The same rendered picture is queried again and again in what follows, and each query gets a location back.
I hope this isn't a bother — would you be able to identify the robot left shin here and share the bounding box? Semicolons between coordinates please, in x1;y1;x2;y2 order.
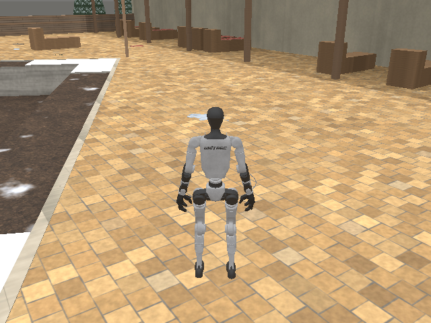
195;223;204;268

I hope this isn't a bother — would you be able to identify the robot left hand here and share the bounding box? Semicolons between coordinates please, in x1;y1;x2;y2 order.
176;194;192;212

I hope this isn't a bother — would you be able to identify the right robot upper arm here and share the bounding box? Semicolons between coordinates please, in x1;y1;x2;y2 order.
230;136;246;173

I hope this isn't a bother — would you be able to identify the robot right shin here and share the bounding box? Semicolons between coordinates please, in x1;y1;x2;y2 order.
226;224;236;270

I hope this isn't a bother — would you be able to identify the robot left forearm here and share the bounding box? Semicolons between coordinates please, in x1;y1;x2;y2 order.
178;163;191;196

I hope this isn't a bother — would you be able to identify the robot right hand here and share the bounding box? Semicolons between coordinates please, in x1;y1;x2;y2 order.
239;193;255;211

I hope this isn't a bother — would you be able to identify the robot right forearm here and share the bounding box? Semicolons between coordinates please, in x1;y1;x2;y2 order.
240;163;253;195

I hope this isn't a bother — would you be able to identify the left robot upper arm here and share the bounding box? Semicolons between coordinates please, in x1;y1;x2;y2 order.
185;136;201;174

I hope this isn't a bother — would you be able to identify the robot shin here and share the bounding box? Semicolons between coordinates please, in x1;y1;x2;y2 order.
195;223;204;268
226;224;236;270

